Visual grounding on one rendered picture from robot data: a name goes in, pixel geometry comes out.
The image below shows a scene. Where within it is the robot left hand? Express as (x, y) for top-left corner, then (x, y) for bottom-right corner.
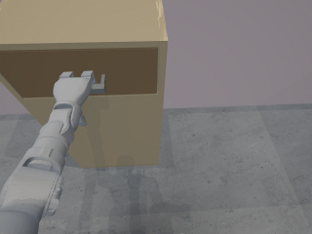
(53, 70), (97, 127)

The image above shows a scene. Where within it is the left robot forearm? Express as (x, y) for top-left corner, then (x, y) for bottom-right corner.
(0, 100), (82, 209)

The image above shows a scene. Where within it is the handle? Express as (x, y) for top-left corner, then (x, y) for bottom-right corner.
(58, 74), (106, 95)

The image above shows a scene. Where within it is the cabinet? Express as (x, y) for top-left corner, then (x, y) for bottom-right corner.
(0, 0), (169, 169)

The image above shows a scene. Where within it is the drawer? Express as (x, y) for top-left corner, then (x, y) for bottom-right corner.
(0, 47), (158, 98)

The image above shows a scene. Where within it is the robot left upper arm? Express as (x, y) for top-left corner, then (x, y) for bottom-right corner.
(0, 166), (64, 234)

